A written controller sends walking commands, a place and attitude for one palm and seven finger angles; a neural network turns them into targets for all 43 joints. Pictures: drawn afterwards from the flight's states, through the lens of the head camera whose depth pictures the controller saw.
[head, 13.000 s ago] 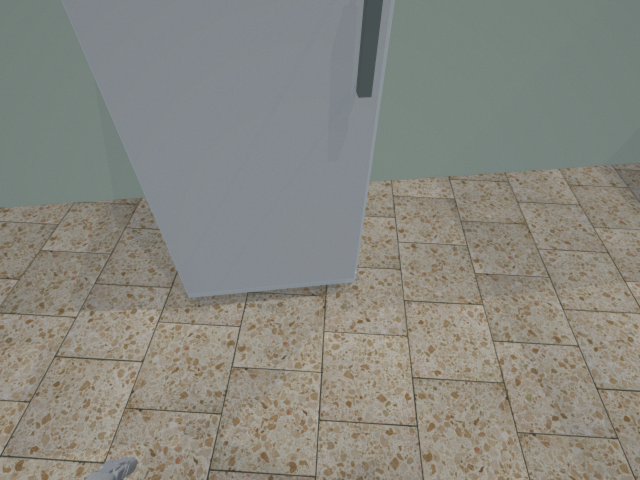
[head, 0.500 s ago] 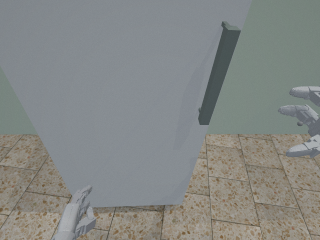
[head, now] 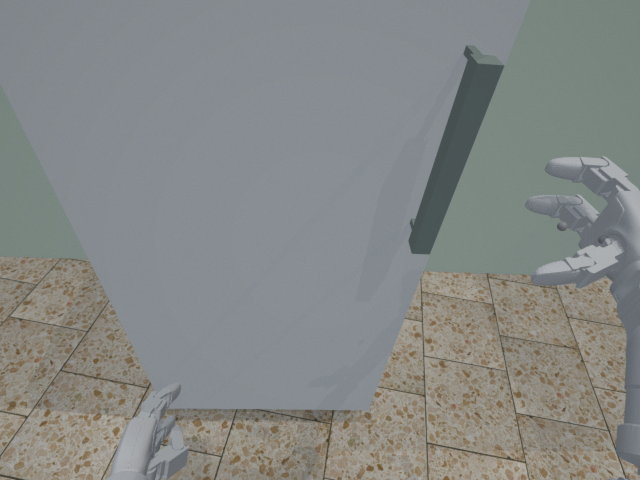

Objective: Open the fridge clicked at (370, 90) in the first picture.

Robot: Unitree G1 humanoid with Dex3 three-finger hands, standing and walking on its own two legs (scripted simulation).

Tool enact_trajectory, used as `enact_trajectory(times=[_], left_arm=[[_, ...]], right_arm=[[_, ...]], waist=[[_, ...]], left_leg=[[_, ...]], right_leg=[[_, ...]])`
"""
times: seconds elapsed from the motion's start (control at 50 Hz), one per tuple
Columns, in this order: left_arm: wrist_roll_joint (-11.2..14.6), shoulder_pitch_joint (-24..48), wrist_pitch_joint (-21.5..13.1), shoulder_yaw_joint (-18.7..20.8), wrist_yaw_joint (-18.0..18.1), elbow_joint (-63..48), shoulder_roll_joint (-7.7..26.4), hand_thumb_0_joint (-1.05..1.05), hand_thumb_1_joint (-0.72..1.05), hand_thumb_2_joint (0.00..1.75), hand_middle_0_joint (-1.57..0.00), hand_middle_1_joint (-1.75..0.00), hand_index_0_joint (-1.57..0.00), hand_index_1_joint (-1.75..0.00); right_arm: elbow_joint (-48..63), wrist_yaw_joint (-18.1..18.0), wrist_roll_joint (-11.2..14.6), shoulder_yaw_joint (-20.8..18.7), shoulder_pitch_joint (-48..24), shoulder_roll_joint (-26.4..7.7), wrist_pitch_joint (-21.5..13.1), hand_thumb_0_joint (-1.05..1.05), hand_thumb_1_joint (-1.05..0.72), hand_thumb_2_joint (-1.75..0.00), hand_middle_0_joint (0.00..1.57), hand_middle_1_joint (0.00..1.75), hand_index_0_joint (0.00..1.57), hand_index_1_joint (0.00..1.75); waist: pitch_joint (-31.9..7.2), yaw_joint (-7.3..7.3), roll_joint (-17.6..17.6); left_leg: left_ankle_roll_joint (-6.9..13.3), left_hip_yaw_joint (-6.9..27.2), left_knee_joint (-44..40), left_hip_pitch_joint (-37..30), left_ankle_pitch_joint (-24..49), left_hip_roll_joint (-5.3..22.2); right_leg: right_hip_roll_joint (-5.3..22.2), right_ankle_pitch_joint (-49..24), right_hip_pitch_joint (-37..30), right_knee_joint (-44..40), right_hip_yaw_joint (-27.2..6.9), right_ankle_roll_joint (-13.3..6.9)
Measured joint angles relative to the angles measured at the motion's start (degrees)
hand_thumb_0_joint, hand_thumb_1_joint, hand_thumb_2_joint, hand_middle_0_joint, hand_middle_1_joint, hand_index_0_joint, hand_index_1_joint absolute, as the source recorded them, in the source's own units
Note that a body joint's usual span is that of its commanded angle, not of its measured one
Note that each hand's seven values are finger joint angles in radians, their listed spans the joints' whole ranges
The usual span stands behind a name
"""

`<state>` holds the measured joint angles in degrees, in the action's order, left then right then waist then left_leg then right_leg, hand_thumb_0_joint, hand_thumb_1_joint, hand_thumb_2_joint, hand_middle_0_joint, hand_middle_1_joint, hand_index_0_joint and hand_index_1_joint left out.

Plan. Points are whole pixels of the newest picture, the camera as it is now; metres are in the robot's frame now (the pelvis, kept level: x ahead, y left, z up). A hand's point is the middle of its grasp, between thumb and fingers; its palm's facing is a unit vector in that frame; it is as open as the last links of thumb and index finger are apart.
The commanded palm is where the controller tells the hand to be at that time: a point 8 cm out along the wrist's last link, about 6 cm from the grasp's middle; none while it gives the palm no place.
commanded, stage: move the hooked fingers beside the handle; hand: right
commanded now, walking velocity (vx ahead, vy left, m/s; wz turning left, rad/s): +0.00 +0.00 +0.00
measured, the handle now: (441, 162) +0.47 -0.13 +0.21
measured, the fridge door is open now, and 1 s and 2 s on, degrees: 0 0 0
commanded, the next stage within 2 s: feel for the door with the fingertips in 1.64 s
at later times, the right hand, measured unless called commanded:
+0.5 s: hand (520, 201) +0.38 -0.21 +0.21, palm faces +0.02 +1.00 -0.04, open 13.9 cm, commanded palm +0.36 -0.26 +0.22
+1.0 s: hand (505, 183) +0.42 -0.20 +0.21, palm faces +0.01 +1.00 -0.02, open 13.9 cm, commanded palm +0.38 -0.26 +0.22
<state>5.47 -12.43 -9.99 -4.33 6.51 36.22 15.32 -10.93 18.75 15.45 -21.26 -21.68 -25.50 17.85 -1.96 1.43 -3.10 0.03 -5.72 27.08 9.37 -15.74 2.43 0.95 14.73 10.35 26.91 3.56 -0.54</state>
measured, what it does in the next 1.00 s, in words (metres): stands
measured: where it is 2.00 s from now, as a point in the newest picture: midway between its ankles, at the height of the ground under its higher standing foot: outside the picture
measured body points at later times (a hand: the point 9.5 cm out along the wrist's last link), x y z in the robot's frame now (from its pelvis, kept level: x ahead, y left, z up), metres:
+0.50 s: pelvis +0.00 +0.01 +0.00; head -0.01 +0.03 +0.45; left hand +0.16 +0.26 -0.09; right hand +0.38 -0.26 +0.22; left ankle -0.01 +0.11 -0.74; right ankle +0.00 -0.11 -0.74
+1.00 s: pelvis +0.00 +0.01 +0.00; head -0.01 +0.02 +0.45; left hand +0.12 +0.27 -0.10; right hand +0.41 -0.25 +0.22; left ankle -0.01 +0.11 -0.74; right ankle +0.00 -0.11 -0.74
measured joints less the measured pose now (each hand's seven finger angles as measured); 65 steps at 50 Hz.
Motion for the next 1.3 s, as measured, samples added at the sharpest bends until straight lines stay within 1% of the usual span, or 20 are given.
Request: enact_trajectory(times=[0.1,0.16,0.26,0.4,0.56,0.66,0.78,0.9,0.96,1.06,1.12,1.22,1.3], left_arm=[[0.1,0.4,0.7,0.1,0.2,0.1,0.1,0.01,0.90,0.90,-0.20,-0.30,-0.20,-0.30],[0.0,0.5,1.0,0.2,0.2,0.1,0.2,0.01,0.90,0.90,-0.20,-0.30,-0.20,-0.30],[0.0,0.1,1.5,0.4,0.1,0.0,0.3,0.01,0.90,0.90,-0.20,-0.30,-0.20,-0.30],[0.3,-0.7,2.4,0.9,0.2,0.2,0.8,0.01,0.90,0.90,-0.20,-0.30,-0.20,-0.30],[0.1,-1.5,3.0,1.1,0.1,0.7,0.8,0.01,0.90,0.90,-0.20,-0.30,-0.20,-0.30],[0.2,-2.1,3.5,1.3,0.1,1.0,0.8,0.01,0.90,0.90,-0.20,-0.30,-0.20,-0.30],[0.1,-2.7,3.8,1.5,0.1,1.5,0.9,0.01,0.90,0.90,-0.20,-0.30,-0.20,-0.30],[-0.1,-3.1,4.2,1.6,0.0,1.5,0.7,0.01,0.90,0.90,-0.20,-0.30,-0.20,-0.30],[-0.2,-3.6,4.4,1.7,-0.2,1.3,0.7,0.01,0.90,0.90,-0.20,-0.30,-0.20,-0.30],[-0.1,-4.3,4.8,1.9,-0.5,1.0,0.8,0.01,0.90,0.90,-0.20,-0.30,-0.20,-0.30],[0.1,-4.7,4.8,2.1,-0.4,0.7,1.0,0.01,0.90,0.90,-0.20,-0.30,-0.20,-0.30],[0.1,-4.3,4.5,2.1,-0.2,1.2,1.0,0.01,0.90,0.90,-0.20,-0.30,-0.20,-0.30],[0.0,-3.1,4.4,1.7,-0.1,1.4,0.6,0.01,0.90,0.90,-0.20,-0.30,-0.20,-0.30]], right_arm=[[-3.4,-0.8,-0.7,0.8,-2.4,-0.1,0.4,-0.02,0.50,-0.30,0.31,1.20,0.30,1.21],[-5.3,-1.2,-1.1,1.2,-3.9,-0.2,0.0,-0.02,0.50,-0.30,0.31,1.20,0.30,1.21],[-7.3,-1.0,-1.1,0.8,-5.2,-0.4,-1.4,-0.02,0.50,-0.30,0.30,1.20,0.30,1.21],[-11.5,-1.5,-1.5,2.0,-7.7,-0.3,-1.5,-0.02,0.50,-0.30,0.30,1.20,0.30,1.21],[-15.2,-2.1,-2.2,1.7,-10.2,-0.2,-3.9,-0.02,0.50,-0.30,0.30,1.20,0.30,1.21],[-18.8,-2.1,-2.5,2.2,-12.4,-0.7,-4.4,-0.02,0.50,-0.30,0.30,1.20,0.30,1.21],[-21.5,-2.7,-2.7,3.1,-14.6,0.1,-5.7,-0.02,0.50,-0.30,0.30,1.20,0.30,1.21],[-24.8,-3.6,-3.7,2.7,-16.5,-0.3,-6.9,-0.02,0.50,-0.30,0.30,1.20,0.30,1.21],[-24.7,-3.5,-3.8,1.9,-16.2,-0.5,-7.7,-0.02,0.50,-0.30,0.30,1.20,0.30,1.20],[-24.2,-2.5,-3.3,0.5,-14.6,-1.4,-7.9,-0.02,0.49,-0.30,0.30,1.20,0.30,1.20],[-23.4,-2.4,-3.5,1.1,-13.8,-1.7,-7.4,-0.02,0.50,-0.30,0.30,1.20,0.30,1.20],[-19.9,-2.5,-2.6,2.4,-13.0,0.1,-7.1,-0.02,0.50,-0.30,0.30,1.20,0.30,1.20],[-20.3,-3.3,-2.8,3.5,-14.1,0.9,-6.3,-0.02,0.50,-0.30,0.30,1.20,0.30,1.21]], waist=[[0.1,-0.33,0.1],[0.2,-0.60,0.2],[-0.1,-1.07,0.3],[-0.1,-1.44,0.1],[0.0,-2.11,0.2],[-0.1,-2.44,0.2],[-0.1,-2.71,0.4],[0.0,-3.40,0.6],[0.0,-3.62,0.7],[-0.5,-3.68,0.8],[-0.3,-3.43,0.7],[0.0,-2.54,0.9],[-0.1,-2.31,1.0]], left_leg=[[0.2,-0.1,0.0,0.2,0.0,-0.2],[0.4,-0.2,-0.1,0.3,0.0,-0.4],[0.6,0.0,-0.2,0.3,0.0,-0.7],[0.8,0.0,0.1,0.8,-0.1,-0.8],[1.0,0.2,-0.2,1.0,0.1,-1.1],[1.0,0.3,-0.4,1.3,0.3,-1.2],[0.9,0.4,-0.5,1.6,0.5,-1.1],[0.8,0.8,-0.8,2.0,0.8,-1.2],[0.7,1.1,-1.1,1.9,1.0,-1.2],[0.5,1.5,-1.3,1.8,1.0,-1.3],[0.4,1.4,-1.3,1.7,1.0,-1.2],[0.2,1.1,-1.6,1.2,1.1,-0.8],[0.1,0.9,-1.6,1.2,1.3,-0.6]], right_leg=[[0.2,-0.1,0.2,-0.1,-0.2,0.2],[0.3,-0.2,0.2,-0.2,-0.2,0.4],[0.7,-0.2,0.1,-0.4,0.0,0.6],[0.8,-0.2,0.5,-0.3,-0.1,0.8],[1.0,-0.4,0.6,-0.8,0.1,0.9],[1.1,-0.5,0.8,-0.8,0.2,0.9],[1.0,-0.6,1.1,-0.9,0.3,0.7],[1.1,-0.7,1.4,-1.1,0.7,0.6],[1.1,-0.7,1.2,-1.3,1.0,0.5],[1.1,-0.5,1.0,-1.4,1.4,0.4],[1.0,-0.4,1.1,-1.1,1.3,0.3],[0.7,-0.4,1.0,-1.0,0.9,0.0],[0.5,-0.5,1.1,-0.9,0.7,-0.1]])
